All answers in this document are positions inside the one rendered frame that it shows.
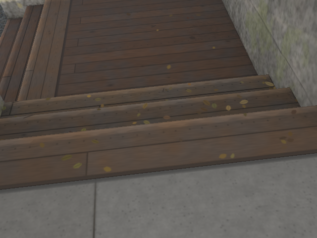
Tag stairs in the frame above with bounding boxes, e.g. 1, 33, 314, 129
0, 74, 301, 141
0, 4, 44, 102

